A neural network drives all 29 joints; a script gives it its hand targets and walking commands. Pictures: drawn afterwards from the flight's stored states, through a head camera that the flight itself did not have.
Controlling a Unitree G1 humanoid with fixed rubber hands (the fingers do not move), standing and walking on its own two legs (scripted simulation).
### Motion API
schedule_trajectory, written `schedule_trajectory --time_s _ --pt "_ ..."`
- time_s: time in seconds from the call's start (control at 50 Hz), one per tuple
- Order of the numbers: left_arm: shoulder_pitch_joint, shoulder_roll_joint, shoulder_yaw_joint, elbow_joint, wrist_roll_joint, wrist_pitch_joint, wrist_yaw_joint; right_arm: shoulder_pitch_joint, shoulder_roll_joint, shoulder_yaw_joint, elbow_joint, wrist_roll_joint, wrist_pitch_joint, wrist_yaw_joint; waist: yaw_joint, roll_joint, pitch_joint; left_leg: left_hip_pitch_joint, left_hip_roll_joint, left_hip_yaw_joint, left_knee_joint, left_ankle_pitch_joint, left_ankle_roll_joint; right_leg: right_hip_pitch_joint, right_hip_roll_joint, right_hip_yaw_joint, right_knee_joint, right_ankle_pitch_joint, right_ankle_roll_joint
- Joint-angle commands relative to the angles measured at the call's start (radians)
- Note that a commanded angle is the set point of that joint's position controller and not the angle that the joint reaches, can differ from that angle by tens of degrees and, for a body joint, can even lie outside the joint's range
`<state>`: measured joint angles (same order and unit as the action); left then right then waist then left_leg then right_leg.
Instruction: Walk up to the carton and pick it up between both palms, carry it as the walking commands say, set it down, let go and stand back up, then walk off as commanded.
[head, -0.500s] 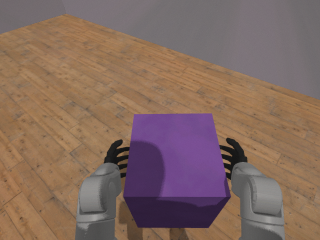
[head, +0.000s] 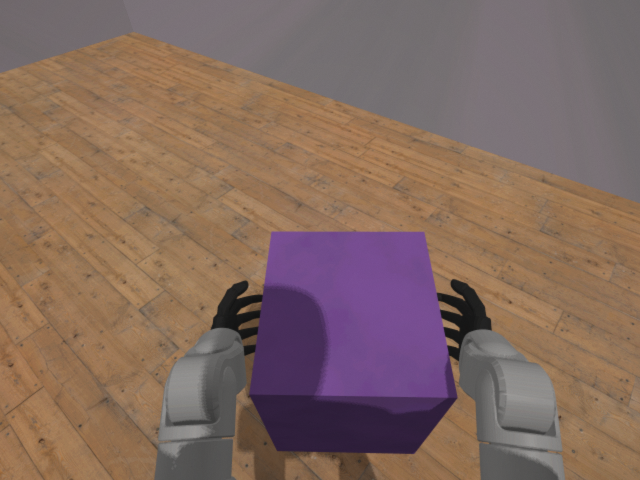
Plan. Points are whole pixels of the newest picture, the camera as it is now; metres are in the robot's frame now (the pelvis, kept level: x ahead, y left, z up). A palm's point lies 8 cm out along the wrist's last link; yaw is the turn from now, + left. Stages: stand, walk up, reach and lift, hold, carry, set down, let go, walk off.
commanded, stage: carry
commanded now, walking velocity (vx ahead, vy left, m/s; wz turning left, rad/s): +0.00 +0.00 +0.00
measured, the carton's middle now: (346, 348) +0.32 +0.00 -0.01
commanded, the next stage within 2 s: hold in 1.40 s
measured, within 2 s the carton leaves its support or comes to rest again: neither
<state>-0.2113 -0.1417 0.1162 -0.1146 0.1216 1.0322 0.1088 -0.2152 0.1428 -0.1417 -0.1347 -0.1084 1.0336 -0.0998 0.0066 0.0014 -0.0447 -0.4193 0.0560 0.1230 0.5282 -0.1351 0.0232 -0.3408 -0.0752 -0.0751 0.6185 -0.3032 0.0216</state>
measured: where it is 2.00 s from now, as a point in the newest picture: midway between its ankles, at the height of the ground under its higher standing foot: outside the picture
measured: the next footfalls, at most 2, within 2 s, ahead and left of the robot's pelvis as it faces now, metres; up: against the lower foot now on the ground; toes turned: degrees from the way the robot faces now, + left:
none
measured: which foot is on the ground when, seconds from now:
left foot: down 0.00-1.00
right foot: down 0.00-1.00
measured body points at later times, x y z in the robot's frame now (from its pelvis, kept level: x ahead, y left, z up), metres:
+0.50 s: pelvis +0.00 +0.00 +0.00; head -0.01 +0.00 +0.45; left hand +0.29 +0.15 +0.05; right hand +0.29 -0.15 +0.06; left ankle +0.09 +0.12 -0.73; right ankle +0.01 -0.13 -0.73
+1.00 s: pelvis +0.00 +0.00 +0.00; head -0.01 +0.00 +0.45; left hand +0.29 +0.15 +0.05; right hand +0.29 -0.15 +0.05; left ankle +0.09 +0.12 -0.73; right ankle +0.01 -0.13 -0.73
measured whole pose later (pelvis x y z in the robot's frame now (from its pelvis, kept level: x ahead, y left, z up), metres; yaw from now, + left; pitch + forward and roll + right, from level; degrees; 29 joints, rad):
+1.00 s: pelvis +0.00 +0.00 +0.00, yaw +0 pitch +1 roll +0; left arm -0.21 -0.14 0.12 -0.05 0.12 0.97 0.11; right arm -0.19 0.14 -0.14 -0.09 -0.11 0.97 -0.10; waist 0.01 0.00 -0.05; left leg -0.42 0.06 0.12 0.53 -0.13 0.02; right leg -0.34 -0.08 -0.08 0.62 -0.30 0.02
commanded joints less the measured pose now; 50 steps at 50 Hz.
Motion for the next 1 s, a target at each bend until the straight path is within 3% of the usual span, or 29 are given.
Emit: schedule_trajectory --time_s 0.0,0.08,0.12,0.18,0.2,0.3,0.38,0.4,0.42,0.48,0.52,0.54,0.56,0.62,0.64,0.68,0.76,0.78,0.9,0.92,0.98 --pt "-0.498 -0.822 -0.535 -0.069 -0.281 -0.061 -0.232 -0.390 0.832 0.556 0.023 0.254 -0.046 0.235 0.000 0.004 -0.425 0.236 0.120 -0.127 -0.047 0.061 0.014 0.055 -0.060 0.066 -0.130 0.053 -0.040" --pt "-0.499 -0.821 -0.563 -0.120 -0.298 -0.069 -0.229 -0.398 0.829 0.585 -0.034 0.275 -0.054 0.232 -0.001 0.012 -0.427 0.239 0.119 -0.125 -0.041 0.069 0.013 0.053 -0.062 0.068 -0.125 0.065 -0.041" --pt "-0.481 -0.803 -0.528 -0.068 -0.269 -0.082 -0.229 -0.378 0.814 0.551 0.019 0.244 -0.067 0.231 0.000 0.011 -0.430 0.234 0.121 -0.124 -0.041 0.078 0.013 0.061 -0.063 0.066 -0.126 0.071 -0.037" --pt "-0.490 -0.817 -0.554 -0.106 -0.290 -0.077 -0.227 -0.392 0.821 0.575 -0.023 0.266 -0.063 0.230 -0.001 0.012 -0.419 0.236 0.121 -0.125 -0.043 0.056 0.012 0.048 -0.062 0.067 -0.132 0.048 -0.038" --pt "-0.479 -0.805 -0.526 -0.055 -0.265 -0.085 -0.228 -0.375 0.809 0.545 0.031 0.238 -0.071 0.230 -0.001 0.013 -0.420 0.232 0.120 -0.123 -0.045 0.054 0.014 0.050 -0.064 0.069 -0.133 0.050 -0.037" --pt "-0.486 -0.811 -0.559 -0.108 -0.289 -0.087 -0.226 -0.388 0.813 0.580 -0.032 0.266 -0.072 0.229 -0.001 0.005 -0.414 0.227 0.115 -0.124 -0.050 0.027 0.010 0.044 -0.063 0.068 -0.138 0.027 -0.038" --pt "-0.470 -0.799 -0.529 -0.057 -0.264 -0.094 -0.226 -0.366 0.801 0.548 0.027 0.238 -0.078 0.229 -0.002 0.000 -0.407 0.222 0.116 -0.127 -0.056 0.007 0.012 0.040 -0.064 0.070 -0.145 0.020 -0.039" --pt "-0.493 -0.809 -0.555 -0.112 -0.288 -0.092 -0.224 -0.391 0.807 0.575 -0.031 0.264 -0.077 0.229 -0.001 0.009 -0.407 0.219 0.117 -0.129 -0.060 0.008 0.011 0.046 -0.062 0.066 -0.142 0.015 -0.039" --pt "-0.477 -0.798 -0.524 -0.054 -0.261 -0.096 -0.225 -0.377 0.798 0.546 0.027 0.238 -0.082 0.230 -0.002 0.007 -0.399 0.217 0.118 -0.127 -0.060 0.000 0.012 0.042 -0.064 0.069 -0.143 0.016 -0.038" --pt "-0.486 -0.804 -0.540 -0.088 -0.276 -0.098 -0.223 -0.386 0.805 0.559 -0.003 0.252 -0.083 0.228 -0.001 0.011 -0.412 0.225 0.120 -0.128 -0.056 0.029 0.011 0.050 -0.061 0.065 -0.137 0.032 -0.038" --pt "-0.471 -0.798 -0.522 -0.051 -0.261 -0.103 -0.223 -0.370 0.793 0.539 0.030 0.232 -0.088 0.226 -0.001 0.004 -0.412 0.226 0.118 -0.125 -0.053 0.030 0.012 0.047 -0.062 0.066 -0.140 0.030 -0.038" --pt "-0.480 -0.802 -0.551 -0.106 -0.283 -0.100 -0.222 -0.387 0.801 0.573 -0.028 0.262 -0.085 0.226 -0.001 0.011 -0.413 0.230 0.117 -0.123 -0.048 0.035 0.010 0.044 -0.062 0.067 -0.137 0.034 -0.038" --pt "-0.468 -0.799 -0.530 -0.060 -0.265 -0.102 -0.221 -0.367 0.795 0.548 0.022 0.240 -0.087 0.226 -0.001 0.007 -0.411 0.230 0.119 -0.124 -0.050 0.045 0.012 0.048 -0.063 0.063 -0.135 0.038 -0.037" --pt "-0.476 -0.799 -0.542 -0.090 -0.277 -0.102 -0.222 -0.383 0.794 0.562 -0.016 0.251 -0.089 0.225 0.000 0.006 -0.420 0.229 0.121 -0.126 -0.047 0.055 0.013 0.053 -0.061 0.064 -0.131 0.047 -0.037" --pt "-0.461 -0.789 -0.519 -0.052 -0.256 -0.106 -0.221 -0.361 0.786 0.540 0.028 0.230 -0.092 0.226 0.000 0.001 -0.411 0.227 0.121 -0.125 -0.045 0.054 0.014 0.053 -0.063 0.064 -0.136 0.044 -0.036" --pt "-0.475 -0.795 -0.538 -0.090 -0.271 -0.107 -0.220 -0.380 0.794 0.560 -0.010 0.250 -0.092 0.226 0.000 0.019 -0.417 0.228 0.122 -0.130 -0.051 0.051 0.012 0.056 -0.059 0.060 -0.126 0.039 -0.037" --pt "-0.458 -0.785 -0.521 -0.052 -0.254 -0.110 -0.220 -0.356 0.785 0.541 0.032 0.232 -0.095 0.226 0.000 0.013 -0.407 0.227 0.119 -0.124 -0.050 0.033 0.013 0.043 -0.065 0.068 -0.139 0.035 -0.037" --pt "-0.471 -0.797 -0.548 -0.095 -0.278 -0.106 -0.220 -0.378 0.792 0.567 -0.020 0.255 -0.092 0.225 0.000 0.006 -0.410 0.223 0.118 -0.126 -0.049 0.038 0.013 0.050 -0.063 0.065 -0.135 0.038 -0.036" --pt "-0.451 -0.787 -0.527 -0.058 -0.260 -0.111 -0.219 -0.359 0.780 0.547 0.015 0.237 -0.097 0.224 0.000 0.010 -0.419 0.232 0.121 -0.126 -0.045 0.058 0.014 0.048 -0.062 0.067 -0.133 0.041 -0.038" --pt "-0.479 -0.800 -0.560 -0.126 -0.291 -0.106 -0.219 -0.376 0.795 0.579 -0.045 0.264 -0.091 0.224 -0.001 0.004 -0.412 0.230 0.119 -0.126 -0.046 0.041 0.014 0.047 -0.061 0.064 -0.139 0.034 -0.038" --pt "-0.452 -0.779 -0.508 -0.029 -0.242 -0.119 -0.220 -0.350 0.779 0.525 0.059 0.219 -0.104 0.226 -0.001 0.017 -0.407 0.225 0.116 -0.123 -0.054 0.035 0.011 0.046 -0.064 0.065 -0.138 0.028 -0.036"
